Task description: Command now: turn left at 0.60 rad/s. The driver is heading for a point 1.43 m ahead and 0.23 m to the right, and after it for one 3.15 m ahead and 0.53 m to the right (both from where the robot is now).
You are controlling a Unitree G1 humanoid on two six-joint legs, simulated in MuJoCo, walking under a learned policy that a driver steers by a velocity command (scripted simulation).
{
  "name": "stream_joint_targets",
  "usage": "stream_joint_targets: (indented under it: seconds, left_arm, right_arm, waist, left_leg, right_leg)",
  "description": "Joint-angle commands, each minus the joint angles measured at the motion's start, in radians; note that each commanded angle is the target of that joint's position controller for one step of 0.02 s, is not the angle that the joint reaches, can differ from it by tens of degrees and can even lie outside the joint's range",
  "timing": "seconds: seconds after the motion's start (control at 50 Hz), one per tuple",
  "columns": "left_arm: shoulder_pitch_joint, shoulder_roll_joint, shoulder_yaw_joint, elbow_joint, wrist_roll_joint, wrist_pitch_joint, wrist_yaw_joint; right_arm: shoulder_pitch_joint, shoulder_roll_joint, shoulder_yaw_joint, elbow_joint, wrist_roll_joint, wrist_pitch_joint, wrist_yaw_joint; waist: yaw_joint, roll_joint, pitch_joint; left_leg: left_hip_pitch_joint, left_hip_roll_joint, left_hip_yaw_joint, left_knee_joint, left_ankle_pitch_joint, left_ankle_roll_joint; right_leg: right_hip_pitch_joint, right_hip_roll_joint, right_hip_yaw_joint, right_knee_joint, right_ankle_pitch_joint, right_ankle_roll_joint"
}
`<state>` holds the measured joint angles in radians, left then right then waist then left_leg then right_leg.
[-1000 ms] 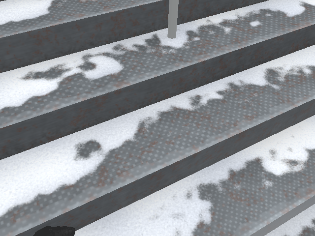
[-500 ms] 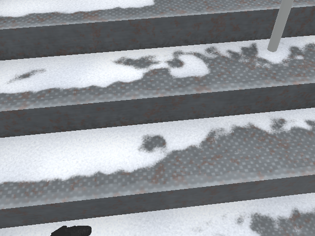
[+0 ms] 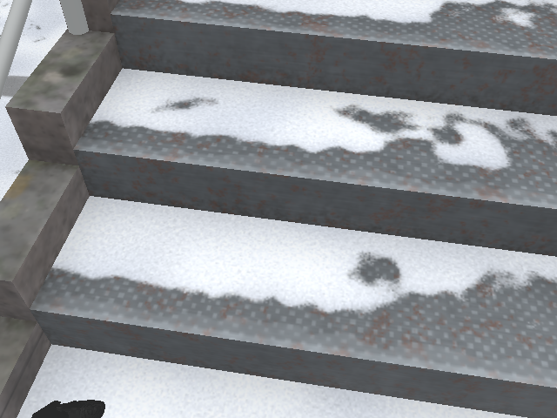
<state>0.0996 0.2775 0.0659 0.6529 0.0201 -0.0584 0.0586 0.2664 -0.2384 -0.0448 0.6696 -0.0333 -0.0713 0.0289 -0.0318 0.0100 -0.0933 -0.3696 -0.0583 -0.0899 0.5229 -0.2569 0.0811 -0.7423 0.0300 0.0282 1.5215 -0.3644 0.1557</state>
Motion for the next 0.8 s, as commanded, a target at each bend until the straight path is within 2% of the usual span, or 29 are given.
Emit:
stream_joint_targets:
  seconds: [0.02,0.04,0.08,0.1,0.12,0.16,0.18,0.2,0.22,0.24,0.26,0.28,0.3,0.32,0.34,0.36,0.38,0.4,0.42,0.44,0.48,0.52,0.58,0.66,0.68,0.7,0.72,0.74,0.8]
  left_arm:
    - [-0.002,0.079,0.013,-0.074,-0.004,0.001,0.003]
    - [0.006,0.071,0.007,-0.077,-0.005,0.005,0.004]
    - [0.003,0.042,-0.007,-0.084,0.015,0.022,-0.011]
    - [0.026,0.039,-0.015,-0.078,0.011,0.028,-0.017]
    - [0.033,0.027,-0.022,-0.075,0.01,0.032,-0.024]
    - [0.054,-0.001,-0.035,-0.076,0.01,0.037,-0.04]
    - [0.05,-0.02,-0.043,-0.079,0.011,0.035,-0.053]
    - [0.049,-0.035,-0.047,-0.077,0.004,0.03,-0.072]
    - [0.06,-0.046,-0.045,-0.075,-0.004,0.025,-0.095]
    - [0.054,-0.042,-0.042,-0.07,-0.003,0.023,-0.111]
    - [0.078,-0.038,-0.037,-0.082,-0.01,0.009,-0.112]
    - [0.107,0.026,-0.025,-0.087,-0.006,-0.017,-0.109]
    - [0.003,0.017,-0.042,-0.092,-0.011,-0.031,-0.14]
    - [-0.046,-0.055,-0.055,-0.093,-0.017,-0.027,-0.167]
    - [-0.048,-0.066,-0.056,-0.084,-0.031,-0.03,-0.189]
    - [-0.022,-0.086,-0.059,-0.07,-0.034,-0.032,-0.2]
    - [-0.004,-0.073,-0.055,-0.056,-0.033,-0.029,-0.202]
    - [0.013,-0.056,-0.045,-0.046,-0.024,-0.028,-0.197]
    - [0.035,-0.034,-0.033,-0.046,-0.01,-0.03,-0.192]
    - [0.046,-0.023,-0.025,-0.039,-0.006,-0.033,-0.185]
    - [0.034,-0.047,-0.027,-0.036,-0.016,-0.033,-0.18]
    - [0.022,-0.069,-0.028,-0.035,-0.021,-0.029,-0.182]
    - [0.013,-0.072,-0.021,-0.026,-0.012,-0.019,-0.186]
    - [0.033,-0.067,-0.01,-0.025,-0.005,-0.013,-0.184]
    - [0.059,-0.053,-0.009,-0.02,0.01,0.0,-0.06]
    - [0.05,-0.055,-0.016,-0.014,0.013,0.008,-0.015]
    - [0.043,-0.055,-0.019,-0.015,0.01,0.015,0.001]
    - [0.042,-0.059,-0.023,-0.015,0.009,0.019,0.005]
    - [0.058,-0.062,-0.024,-0.005,0.005,0.028,-0.004]
  right_arm:
    - [-0.032,-0.089,-0.003,-0.089,0.005,-0.02,-0.007]
    - [-0.027,-0.096,-0.002,-0.083,0.007,-0.021,-0.004]
    - [-0.052,-0.11,0.003,-0.093,0.022,-0.028,-0.005]
    - [-0.081,-0.119,0.001,-0.105,0.025,-0.03,-0.004]
    - [-0.093,-0.111,0.005,-0.106,0.027,-0.028,-0.006]
    - [-0.126,-0.11,0.007,-0.105,0.03,-0.021,-0.011]
    - [-0.135,-0.105,0.009,-0.095,0.035,-0.014,-0.013]
    - [-0.138,-0.092,0.014,-0.081,0.045,-0.005,-0.009]
    - [-0.157,-0.081,0.023,-0.055,0.061,0.01,0.003]
    - [-0.11,-0.09,0.02,-0.011,0.065,0.026,0.013]
    - [-0.073,-0.075,0.025,0.026,0.058,0.034,0.02]
    - [0.018,-0.026,0.03,0.049,0.06,0.032,0.018]
    - [0.052,0.029,0.036,0.056,0.044,0.026,0.034]
    - [-0.026,-0.023,0.02,0.074,0.036,0.039,0.03]
    - [-0.071,-0.044,0.006,0.073,0.045,0.051,0.02]
    - [-0.102,-0.062,-0.004,0.068,0.051,0.056,0.012]
    - [-0.125,-0.056,-0.007,0.057,0.049,0.057,0.002]
    - [-0.145,-0.048,-0.005,0.051,0.051,0.05,-0.008]
    - [-0.172,-0.06,-0.011,0.031,0.058,0.04,-0.018]
    - [-0.192,-0.055,-0.013,0.025,0.059,0.033,-0.027]
    - [-0.172,-0.041,-0.014,0.027,0.058,0.022,-0.039]
    - [-0.142,-0.035,-0.016,0.035,0.057,0.019,-0.042]
    - [-0.113,-0.032,-0.016,0.037,0.056,0.02,-0.043]
    - [-0.122,-0.036,-0.01,0.021,0.056,0.023,-0.05]
    - [-0.048,-0.018,-0.018,0.031,0.003,0.025,-0.055]
    - [-0.038,-0.023,-0.019,0.036,0.002,0.029,-0.065]
    - [-0.048,-0.025,-0.02,0.03,0.003,0.034,-0.072]
    - [-0.048,-0.024,-0.02,0.027,0.005,0.039,-0.075]
    - [-0.025,-0.031,-0.022,0.033,0.009,0.05,-0.078]
  waist:
    - [0.018,0.097,-0.076]
    - [0.016,0.099,-0.084]
    - [0.014,0.09,-0.077]
    - [0.016,0.093,-0.089]
    - [0.014,0.078,-0.102]
    - [0.011,0.089,-0.081]
    - [0.005,0.089,-0.069]
    - [0.0,0.093,-0.063]
    - [0.028,0.07,-0.047]
    - [0.025,0.062,-0.043]
    - [0.038,0.087,-0.073]
    - [0.002,-0.014,-0.112]
    - [-0.083,-0.104,-0.107]
    - [-0.057,-0.021,-0.061]
    - [-0.042,-0.036,-0.001]
    - [-0.021,-0.053,0.018]
    - [-0.011,-0.069,0.023]
    - [0.004,-0.055,0.018]
    - [0.031,-0.054,0.014]
    - [0.038,-0.061,0.014]
    - [0.027,-0.071,0.012]
    - [0.018,-0.072,0.013]
    - [0.012,-0.068,0.013]
    - [0.029,-0.063,-0.004]
    - [0.035,-0.084,-0.059]
    - [0.028,-0.052,-0.045]
    - [0.031,-0.03,-0.025]
    - [0.031,-0.016,-0.024]
    - [0.037,-0.012,0.003]
  left_leg:
    - [0.146,0.254,-0.269,-0.077,0.581,0.247]
    - [0.16,0.25,-0.279,-0.079,0.558,0.244]
    - [0.155,0.257,-0.312,-0.08,0.53,0.242]
    - [0.153,0.266,-0.319,-0.053,0.574,0.235]
    - [0.16,0.27,-0.332,-0.039,0.558,0.229]
    - [0.079,0.263,-0.333,-0.015,0.524,0.219]
    - [0.058,0.255,-0.335,-0.007,0.477,0.209]
    - [0.053,0.243,-0.344,-0.007,0.403,0.197]
    - [0.034,0.221,-0.341,-0.015,0.301,0.188]
    - [0.032,0.199,-0.351,-0.044,0.209,0.178]
    - [0.0,0.182,-0.362,-0.032,0.159,0.125]
    - [-0.059,0.093,-0.253,0.076,0.058,0.008]
    - [-0.122,0.012,-0.074,0.079,-0.073,-0.132]
    - [-0.062,0.053,-0.057,0.046,-0.033,-0.171]
    - [-0.038,0.041,-0.049,0.032,0.0,-0.165]
    - [-0.068,0.031,-0.047,0.021,-0.007,-0.155]
    - [-0.096,0.028,-0.048,0.013,0.001,-0.148]
    - [-0.106,0.03,-0.041,0.006,0.025,-0.138]
    - [-0.128,0.02,-0.042,0.009,0.032,-0.124]
    - [-0.136,0.024,-0.037,0.017,0.049,-0.122]
    - [-0.123,0.034,-0.028,0.019,0.072,-0.127]
    - [-0.097,0.035,-0.017,0.007,0.091,-0.124]
    - [-0.075,0.028,0.0,-0.013,0.132,-0.112]
    - [-0.068,0.024,-0.004,-0.022,0.174,-0.096]
    - [0.034,0.081,-0.056,0.003,0.326,-0.091]
    - [0.052,0.083,-0.057,0.003,0.353,-0.094]
    - [0.053,0.083,-0.059,0.004,0.367,-0.095]
    - [0.064,0.086,-0.061,0.0,0.372,-0.095]
    - [0.074,0.092,-0.071,-0.027,0.351,-0.089]
  right_leg:
    - [-0.055,-0.011,0.011,-0.011,0.02,0.033]
    - [-0.045,-0.016,0.004,-0.067,0.018,0.039]
    - [0.0,-0.034,-0.007,-0.196,-0.008,0.036]
    - [0.028,-0.044,-0.001,-0.245,0.013,0.033]
    - [0.053,-0.056,0.0,-0.334,0.002,0.028]
    - [0.179,-0.072,-0.019,-0.515,-0.052,-0.007]
    - [0.228,-0.071,-0.036,-0.63,-0.093,-0.024]
    - [0.277,-0.059,-0.062,-0.759,-0.072,-0.033]
    - [0.358,-0.041,-0.106,-0.953,0.041,-0.046]
    - [0.431,-0.019,-0.125,-1.078,0.11,-0.064]
    - [0.549,-0.058,-0.074,-1.093,0.215,-0.107]
    - [0.662,-0.179,0.048,-1.043,0.605,-0.254]
    - [0.649,-0.285,0.207,-1.064,0.608,-0.391]
    - [0.554,-0.248,0.168,-1.054,0.396,-0.344]
    - [0.491,-0.194,0.105,-1.072,0.265,-0.276]
    - [0.521,-0.169,0.079,-1.076,0.208,-0.233]
    - [0.56,-0.173,0.077,-1.081,0.196,-0.219]
    - [0.593,-0.18,0.073,-1.079,0.214,-0.22]
    - [0.629,-0.187,0.064,-1.078,0.231,-0.241]
    - [0.647,-0.201,0.072,-1.08,0.27,-0.264]
    - [0.657,-0.217,0.074,-1.077,0.336,-0.289]
    - [0.653,-0.207,0.057,-1.066,0.366,-0.285]
    - [0.657,-0.177,0.017,-1.042,0.403,-0.271]
    - [0.683,-0.157,-0.004,-1.01,0.451,-0.264]
    - [0.688,-0.147,-0.013,-1.038,0.56,-0.236]
    - [0.683,-0.138,-0.021,-1.034,0.574,-0.229]
    - [0.671,-0.132,-0.023,-1.037,0.563,-0.225]
    - [0.666,-0.127,-0.026,-1.045,0.543,-0.224]
    - [0.651,-0.11,-0.037,-1.067,0.42,-0.217]
